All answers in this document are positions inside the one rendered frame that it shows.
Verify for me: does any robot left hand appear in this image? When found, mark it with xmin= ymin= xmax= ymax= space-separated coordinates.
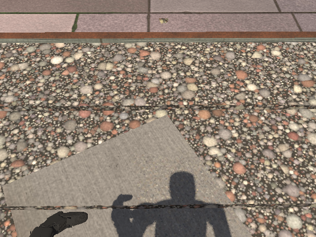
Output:
xmin=30 ymin=211 xmax=88 ymax=237

